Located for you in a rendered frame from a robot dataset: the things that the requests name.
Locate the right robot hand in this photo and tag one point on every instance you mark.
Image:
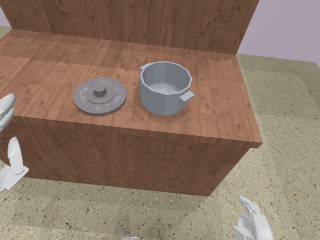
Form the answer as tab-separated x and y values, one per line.
258	227

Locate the knob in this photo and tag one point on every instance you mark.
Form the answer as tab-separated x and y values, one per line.
99	89

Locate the pot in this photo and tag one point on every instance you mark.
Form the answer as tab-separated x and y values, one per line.
164	87

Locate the lid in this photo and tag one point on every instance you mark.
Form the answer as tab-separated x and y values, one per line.
87	101

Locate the left robot hand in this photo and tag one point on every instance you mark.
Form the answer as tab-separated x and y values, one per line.
9	176

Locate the table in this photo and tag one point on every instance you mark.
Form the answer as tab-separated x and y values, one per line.
56	45

